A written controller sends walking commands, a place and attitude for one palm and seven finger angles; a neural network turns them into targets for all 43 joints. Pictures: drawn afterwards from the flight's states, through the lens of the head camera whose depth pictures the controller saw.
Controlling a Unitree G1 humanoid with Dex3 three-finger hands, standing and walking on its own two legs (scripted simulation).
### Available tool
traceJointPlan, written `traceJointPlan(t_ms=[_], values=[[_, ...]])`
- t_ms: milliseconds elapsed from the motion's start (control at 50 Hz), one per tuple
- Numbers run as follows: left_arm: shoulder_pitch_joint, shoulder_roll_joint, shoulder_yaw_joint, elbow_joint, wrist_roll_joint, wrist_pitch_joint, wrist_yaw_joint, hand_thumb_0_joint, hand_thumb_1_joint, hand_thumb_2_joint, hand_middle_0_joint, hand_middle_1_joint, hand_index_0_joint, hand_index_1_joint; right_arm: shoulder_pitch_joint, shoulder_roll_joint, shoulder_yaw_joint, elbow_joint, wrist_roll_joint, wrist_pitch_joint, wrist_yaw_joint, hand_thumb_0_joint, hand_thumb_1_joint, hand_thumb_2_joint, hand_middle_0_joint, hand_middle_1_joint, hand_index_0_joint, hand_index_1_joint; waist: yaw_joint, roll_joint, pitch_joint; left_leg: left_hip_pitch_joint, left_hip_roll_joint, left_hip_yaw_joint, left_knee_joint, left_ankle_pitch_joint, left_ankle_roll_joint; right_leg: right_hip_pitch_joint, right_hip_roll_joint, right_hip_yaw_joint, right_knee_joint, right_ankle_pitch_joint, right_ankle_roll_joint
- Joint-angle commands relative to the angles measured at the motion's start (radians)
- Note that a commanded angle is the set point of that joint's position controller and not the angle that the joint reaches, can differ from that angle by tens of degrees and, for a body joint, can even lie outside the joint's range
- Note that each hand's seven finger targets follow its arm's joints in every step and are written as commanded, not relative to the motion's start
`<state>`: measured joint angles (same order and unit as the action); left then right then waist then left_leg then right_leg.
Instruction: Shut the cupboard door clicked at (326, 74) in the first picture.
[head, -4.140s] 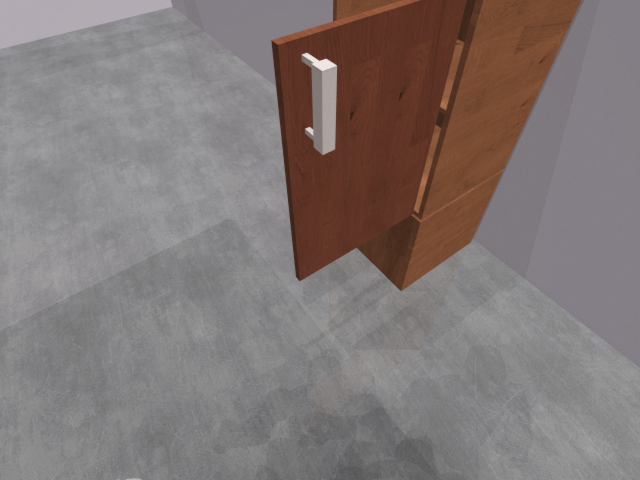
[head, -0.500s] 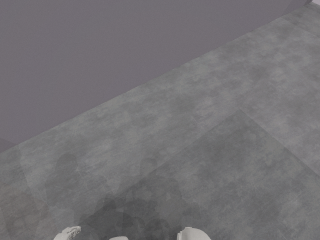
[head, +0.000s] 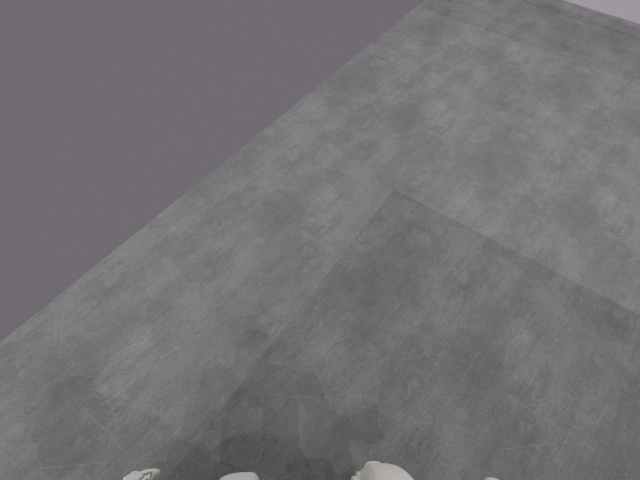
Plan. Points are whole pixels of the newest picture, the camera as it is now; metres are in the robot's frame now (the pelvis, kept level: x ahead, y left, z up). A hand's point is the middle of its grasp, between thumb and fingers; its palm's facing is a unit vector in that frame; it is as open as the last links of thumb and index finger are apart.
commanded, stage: walk around to get in front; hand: left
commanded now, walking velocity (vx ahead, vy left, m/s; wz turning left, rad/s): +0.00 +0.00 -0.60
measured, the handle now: out of the picture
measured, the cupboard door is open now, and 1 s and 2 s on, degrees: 89 89 89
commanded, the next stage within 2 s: walk to a spot facing it in 1.40 s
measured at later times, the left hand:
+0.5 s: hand (216, 467) +0.15 +0.15 -0.16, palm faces -0.25 -0.95 -0.19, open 7.4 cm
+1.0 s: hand (371, 283) +0.45 -0.07 -0.15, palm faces -0.57 -0.79 -0.22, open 7.4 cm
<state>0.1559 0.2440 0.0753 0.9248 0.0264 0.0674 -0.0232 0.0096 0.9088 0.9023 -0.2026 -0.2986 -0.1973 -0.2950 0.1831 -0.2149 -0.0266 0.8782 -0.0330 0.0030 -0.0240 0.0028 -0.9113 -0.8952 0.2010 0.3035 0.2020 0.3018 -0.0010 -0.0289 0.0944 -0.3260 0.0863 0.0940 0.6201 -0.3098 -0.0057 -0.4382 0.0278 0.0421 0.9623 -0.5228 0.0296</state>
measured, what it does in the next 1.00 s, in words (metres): walks ahead, turning right: right foot, then left foot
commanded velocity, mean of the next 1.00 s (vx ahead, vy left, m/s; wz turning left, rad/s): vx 0.29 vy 0.00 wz -0.50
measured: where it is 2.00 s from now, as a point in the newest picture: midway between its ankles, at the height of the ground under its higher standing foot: (444, 363)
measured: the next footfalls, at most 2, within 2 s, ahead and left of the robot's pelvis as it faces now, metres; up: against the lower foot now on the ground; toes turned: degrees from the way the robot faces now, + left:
right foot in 0.22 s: +0.04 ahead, -0.16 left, +0.00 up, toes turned -12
left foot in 0.52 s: +0.18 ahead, +0.07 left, +0.00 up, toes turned -14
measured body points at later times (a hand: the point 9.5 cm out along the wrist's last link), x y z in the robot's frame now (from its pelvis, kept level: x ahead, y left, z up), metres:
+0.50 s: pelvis +0.07 -0.03 +0.01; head +0.11 -0.03 +0.46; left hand +0.16 +0.20 -0.14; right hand +0.09 -0.32 -0.12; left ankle +0.13 +0.08 -0.71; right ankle +0.00 -0.15 -0.73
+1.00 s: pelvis +0.22 -0.14 +0.00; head +0.26 -0.18 +0.44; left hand +0.48 -0.03 -0.13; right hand +0.03 -0.32 -0.15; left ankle +0.22 +0.02 -0.65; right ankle +0.20 -0.25 -0.73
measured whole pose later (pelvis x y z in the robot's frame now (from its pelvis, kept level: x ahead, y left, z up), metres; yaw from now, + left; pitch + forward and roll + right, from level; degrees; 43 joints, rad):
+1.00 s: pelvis +0.22 -0.14 +0.00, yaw -31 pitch +0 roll +0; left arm 0.04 0.21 0.06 0.91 0.02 -0.04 -0.02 0.00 0.91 0.90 -0.20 -0.30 -0.19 -0.29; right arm 0.36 -0.21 -0.04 1.07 -0.03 0.02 0.00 0.01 -0.91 -0.90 0.20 0.30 0.20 0.30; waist -0.08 0.02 0.13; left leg -0.39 0.16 0.08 1.16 -0.44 -0.06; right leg -0.36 -0.01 -0.12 0.63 -0.28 -0.05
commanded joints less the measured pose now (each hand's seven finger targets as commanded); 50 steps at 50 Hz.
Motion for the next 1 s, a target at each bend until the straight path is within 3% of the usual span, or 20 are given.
traceJointPlan(t_ms=[0,100,160,180,200,220,300,440,460,480,500,520,580,640,780,820,840,860,880,980], values=[[-0.058,0.059,0.023,-0.109,-0.005,-0.025,-0.016,0.000,0.900,0.900,-0.200,-0.300,-0.200,-0.300,0.082,-0.201,-0.051,-0.048,-0.007,-0.019,-0.023,0.000,-0.900,-0.900,0.200,0.300,0.200,0.300,-0.016,0.226,-0.120,0.208,0.270,-0.140,-0.245,0.568,0.121,-0.120,-0.068,-0.061,0.144,0.012,0.027],[-0.060,0.047,0.013,-0.110,-0.008,-0.029,-0.022,0.000,0.900,0.900,-0.200,-0.300,-0.200,-0.300,0.112,-0.226,-0.068,-0.024,-0.003,-0.006,-0.011,0.000,-0.900,-0.900,0.200,0.300,0.200,0.300,-0.040,0.271,-0.141,0.213,0.271,-0.020,-0.187,0.522,0.090,0.056,-0.033,-0.157,-0.187,0.049,0.004],[0.073,0.098,0.031,-0.072,-0.003,-0.037,-0.017,0.000,0.900,0.900,-0.200,-0.300,-0.200,-0.300,0.056,-0.211,-0.072,-0.040,0.006,0.008,-0.001,0.000,-0.900,-0.900,0.200,0.300,0.200,0.300,0.034,0.158,-0.137,0.017,0.227,0.047,-0.031,0.130,0.003,0.333,-0.051,-0.137,-0.496,0.245,-0.033],[0.138,0.208,0.053,-0.053,0.010,-0.049,-0.006,0.000,0.900,0.900,-0.200,-0.300,-0.200,-0.300,0.030,-0.137,-0.059,-0.071,0.018,0.012,0.007,0.000,-0.900,-0.900,0.200,0.300,0.200,0.300,0.075,-0.182,-0.141,-0.219,0.091,0.147,0.209,-0.214,-0.061,0.485,-0.281,0.211,-0.669,0.168,-0.121],[0.201,0.284,0.068,-0.035,-0.005,-0.052,0.009,0.000,0.900,0.900,-0.200,-0.300,-0.200,-0.300,-0.078,-0.118,-0.043,-0.124,0.017,0.018,0.012,0.000,-0.900,-0.900,0.200,0.300,0.200,0.300,0.144,-0.339,-0.096,-0.380,0.007,0.041,0.428,-0.408,-0.074,0.446,-0.440,0.470,-0.758,0.158,-0.234],[0.183,0.292,0.067,-0.047,-0.011,-0.051,0.016,0.000,0.900,0.900,-0.200,-0.300,-0.200,-0.300,-0.091,-0.136,-0.041,-0.141,0.019,0.015,0.018,0.000,-0.900,-0.900,0.200,0.300,0.200,0.300,0.125,-0.253,-0.078,-0.399,0.029,-0.061,0.499,-0.318,-0.064,0.366,-0.434,0.509,-0.778,-0.067,-0.282],[0.062,0.167,0.041,-0.057,-0.002,-0.084,0.025,0.000,0.900,0.900,-0.200,-0.300,-0.200,-0.300,-0.075,-0.125,-0.054,-0.077,0.011,0.002,0.028,0.000,-0.900,-0.900,0.200,0.300,0.200,0.300,0.028,-0.161,-0.085,-0.278,0.035,-0.068,0.417,-0.100,-0.081,0.287,-0.279,0.265,-0.709,0.235,-0.212],[0.051,0.183,0.048,-0.030,0.000,-0.089,0.003,0.000,0.900,0.900,-0.200,-0.300,-0.200,-0.300,0.014,-0.090,-0.049,-0.052,0.017,-0.034,0.031,0.000,-0.900,-0.900,0.200,0.300,0.200,0.300,-0.012,-0.114,-0.079,0.084,-0.063,0.007,-0.053,-0.004,-0.064,0.120,-0.193,0.267,-0.647,0.070,-0.183],[0.016,0.163,0.046,-0.042,-0.003,-0.087,-0.001,0.000,0.900,0.900,-0.200,-0.300,-0.200,-0.300,0.098,-0.114,-0.053,-0.024,0.016,-0.043,0.020,0.000,-0.900,-0.900,0.200,0.300,0.200,0.300,-0.059,-0.062,-0.089,0.252,-0.050,0.010,-0.152,0.026,-0.056,0.004,-0.156,0.232,-0.578,0.033,-0.150],[0.008,0.090,0.031,-0.064,-0.007,-0.084,-0.008,0.000,0.900,0.900,-0.200,-0.300,-0.200,-0.300,0.206,-0.191,-0.069,0.007,0.006,-0.054,0.004,0.000,-0.900,-0.900,0.200,0.300,0.200,0.300,-0.109,0.144,-0.117,0.413,0.104,-0.180,-0.267,-0.158,-0.013,-0.158,-0.054,0.145,-0.370,-0.015,-0.099],[-0.016,0.035,0.016,-0.104,-0.015,-0.084,-0.016,0.000,0.900,0.900,-0.200,-0.300,-0.200,-0.300,0.333,-0.295,-0.087,0.026,-0.017,-0.061,-0.006,0.000,-0.900,-0.900,0.200,0.300,0.200,0.300,-0.156,0.399,-0.152,0.481,0.414,-0.570,-0.420,-0.358,0.106,-0.326,0.053,-0.051,-0.002,-0.117,-0.037],[-0.094,0.071,0.027,-0.138,-0.004,-0.094,-0.027,0.000,0.900,0.900,-0.200,-0.300,-0.200,-0.300,0.325,-0.293,-0.081,0.020,-0.011,-0.060,-0.012,0.000,-0.900,-0.900,0.200,0.300,0.200,0.300,-0.146,0.231,-0.084,0.377,0.483,-0.639,-0.472,-0.365,0.184,-0.362,-0.057,0.014,0.145,-0.053,-0.048],[-0.082,0.036,0.025,-0.089,0.012,-0.089,-0.047,0.000,0.900,0.900,-0.200,-0.300,-0.200,-0.300,0.190,-0.165,-0.046,-0.003,-0.008,-0.075,-0.002,0.000,-0.900,-0.900,0.200,0.300,0.200,0.300,-0.049,0.186,0.003,0.247,0.321,-0.307,-0.438,-0.042,0.108,-0.348,-0.130,-0.019,0.254,0.180,-0.025],[-0.088,-0.004,0.006,-0.077,0.007,-0.077,-0.057,0.000,0.900,0.900,-0.200,-0.300,-0.200,-0.300,0.244,-0.133,-0.036,0.037,-0.002,-0.086,-0.010,0.000,-0.900,-0.900,0.200,0.300,0.200,0.300,-0.051,0.207,-0.074,0.351,0.241,-0.052,-0.352,0.378,0.069,-0.293,-0.121,-0.086,0.116,0.235,-0.015],[-0.184,0.007,-0.001,-0.092,0.006,-0.070,-0.053,0.000,0.900,0.900,-0.200,-0.300,-0.200,-0.300,0.267,-0.148,-0.041,0.083,-0.013,-0.064,0.008,0.000,-0.900,-0.900,0.200,0.300,0.200,0.300,-0.051,0.193,-0.026,0.239,0.260,0.083,-0.340,0.332,0.068,-0.025,-0.066,-0.194,-0.255,0.255,-0.046],[-0.036,0.043,0.012,-0.047,0.007,-0.084,-0.044,0.000,0.900,0.900,-0.200,-0.300,-0.200,-0.300,0.239,-0.163,-0.039,0.084,-0.006,-0.059,0.008,0.000,-0.900,-0.900,0.200,0.300,0.200,0.300,0.037,0.142,-0.098,0.184,0.233,0.131,-0.105,0.547,0.038,0.250,-0.014,-0.224,-0.372,0.258,-0.083],[0.157,0.109,0.030,0.011,0.010,-0.097,-0.031,0.000,0.900,0.900,-0.200,-0.300,-0.200,-0.300,0.195,-0.148,-0.033,0.070,0.008,-0.061,0.018,0.000,-0.900,-0.900,0.200,0.300,0.200,0.300,0.131,0.031,-0.185,0.001,0.182,0.181,0.132,0.545,0.000,0.566,-0.049,-0.145,-0.418,0.257,-0.132],[0.343,0.248,0.073,0.054,0.011,-0.108,-0.009,0.000,0.900,0.900,-0.200,-0.300,-0.200,-0.300,0.155,-0.076,-0.016,0.017,0.031,-0.065,0.023,0.000,-0.900,-0.900,0.200,0.300,0.200,0.300,0.204,-0.258,-0.311,-0.335,0.020,0.199,0.523,-0.091,-0.055,0.832,-0.382,0.350,-0.549,0.224,-0.252],[0.333,0.293,0.074,0.063,-0.022,-0.101,0.002,0.000,0.900,0.900,-0.200,-0.300,-0.200,-0.300,0.078,-0.090,-0.026,-0.015,0.031,-0.063,0.019,0.000,-0.900,-0.900,0.200,0.300,0.200,0.300,0.187,-0.218,-0.262,-0.450,0.015,0.011,0.714,-0.323,-0.048,0.737,-0.496,0.515,-0.690,0.248,-0.313],[-0.002,0.105,0.020,-0.019,0.000,-0.117,0.025,0.000,0.900,0.900,-0.200,-0.300,-0.200,-0.300,0.157,-0.050,-0.033,0.075,0.003,-0.027,0.025,0.000,-0.900,-0.900,0.200,0.300,0.200,0.300,-0.028,-0.119,-0.094,-0.197,0.104,-0.044,0.441,-0.063,-0.062,0.189,-0.306,0.116,-0.747,0.263,-0.222]])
